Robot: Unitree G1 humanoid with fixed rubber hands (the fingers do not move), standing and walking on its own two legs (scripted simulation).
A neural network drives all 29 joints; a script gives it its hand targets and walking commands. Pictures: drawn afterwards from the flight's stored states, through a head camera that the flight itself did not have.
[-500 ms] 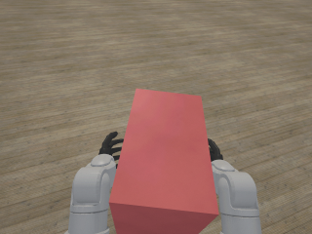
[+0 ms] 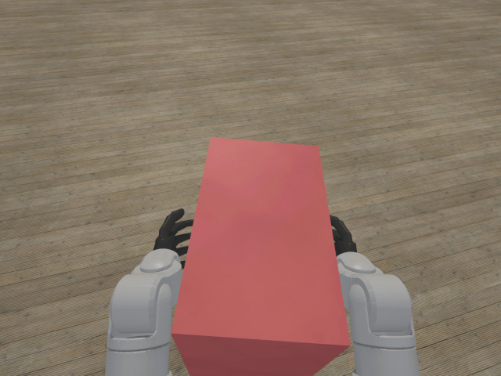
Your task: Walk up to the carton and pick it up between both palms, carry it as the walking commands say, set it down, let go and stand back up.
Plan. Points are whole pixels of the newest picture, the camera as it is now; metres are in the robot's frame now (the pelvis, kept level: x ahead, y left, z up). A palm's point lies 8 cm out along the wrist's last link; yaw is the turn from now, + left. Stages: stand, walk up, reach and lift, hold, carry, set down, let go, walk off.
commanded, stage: carry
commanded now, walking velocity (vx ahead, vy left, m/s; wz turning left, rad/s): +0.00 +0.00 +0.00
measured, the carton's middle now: (253, 269) +0.28 +0.00 +0.03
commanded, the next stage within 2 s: none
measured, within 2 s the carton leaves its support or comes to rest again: neither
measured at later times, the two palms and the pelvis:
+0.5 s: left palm (181, 332) +0.17 +0.10 +0.07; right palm (380, 349) +0.16 -0.16 +0.05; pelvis -0.10 -0.03 -0.01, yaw +1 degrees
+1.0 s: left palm (199, 370) +0.13 +0.07 +0.09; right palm out of the picture +0.10 -0.19 +0.08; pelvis -0.15 -0.04 +0.00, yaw +0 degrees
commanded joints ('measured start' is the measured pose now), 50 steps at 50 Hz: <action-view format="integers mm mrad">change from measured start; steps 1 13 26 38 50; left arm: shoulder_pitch -475 -480 -480 -413 -419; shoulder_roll -1029 -1050 -1091 -995 -1027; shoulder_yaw -576 -549 -520 -581 -522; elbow -205 -177 -158 -169 -93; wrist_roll -294 -246 -253 -287 -234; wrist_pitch -50 -34 -82 -69 -51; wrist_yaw -161 -155 -170 -180 -166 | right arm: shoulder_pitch -492 -570 -597 -429 -562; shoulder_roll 1061 1025 1081 1026 1057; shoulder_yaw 565 558 616 563 605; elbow -212 -226 -247 -208 -219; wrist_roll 291 328 347 268 326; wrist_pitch -71 -53 -89 -98 -67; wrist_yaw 186 202 201 193 211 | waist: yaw -13 -20 -12 -21 -22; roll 12 460 4 10 76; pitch -393 -272 -368 -419 -322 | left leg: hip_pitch -24 -333 6 49 -41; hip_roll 90 392 27 104 106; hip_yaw -95 -430 -82 -110 -163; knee -108 -472 278 -124 -182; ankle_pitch -193 -704 -172 -146 -373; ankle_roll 3 200 -35 -2 11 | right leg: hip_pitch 250 170 118 252 135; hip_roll -152 70 -219 -152 -104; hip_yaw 236 50 234 214 140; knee -166 666 -199 -144 -152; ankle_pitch -263 -301 -179 -168 -335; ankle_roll -13 60 -119 -6 26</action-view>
